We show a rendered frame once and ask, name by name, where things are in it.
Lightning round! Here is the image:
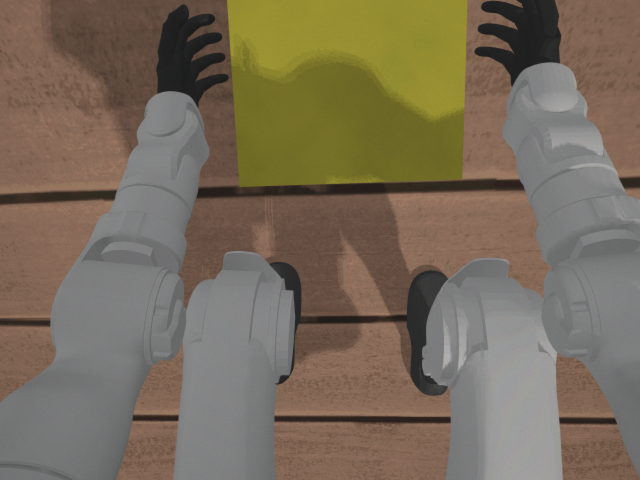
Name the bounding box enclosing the robot left hand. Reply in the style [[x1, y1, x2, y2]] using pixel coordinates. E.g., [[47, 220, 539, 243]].
[[156, 4, 229, 107]]

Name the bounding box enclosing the robot left forearm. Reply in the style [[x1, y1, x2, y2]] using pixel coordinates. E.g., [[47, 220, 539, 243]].
[[50, 91, 210, 350]]

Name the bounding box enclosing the left robot upper arm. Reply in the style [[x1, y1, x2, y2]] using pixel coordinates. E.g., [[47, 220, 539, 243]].
[[0, 260, 186, 480]]

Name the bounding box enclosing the robot right hand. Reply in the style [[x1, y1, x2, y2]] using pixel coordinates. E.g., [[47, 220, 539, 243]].
[[475, 0, 561, 87]]

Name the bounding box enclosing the carton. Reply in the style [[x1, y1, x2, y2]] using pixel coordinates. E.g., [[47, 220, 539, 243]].
[[227, 0, 467, 187]]

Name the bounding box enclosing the robot right thigh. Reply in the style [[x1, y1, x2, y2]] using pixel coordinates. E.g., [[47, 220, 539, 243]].
[[429, 277, 563, 480]]

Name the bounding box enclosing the robot right forearm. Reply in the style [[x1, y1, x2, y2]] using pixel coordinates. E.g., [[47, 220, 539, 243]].
[[502, 62, 640, 267]]

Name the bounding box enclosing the robot left foot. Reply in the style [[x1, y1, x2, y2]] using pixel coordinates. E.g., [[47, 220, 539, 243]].
[[269, 262, 301, 385]]

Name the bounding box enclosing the right robot upper arm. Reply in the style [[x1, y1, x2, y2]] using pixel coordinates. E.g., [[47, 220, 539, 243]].
[[541, 251, 640, 477]]

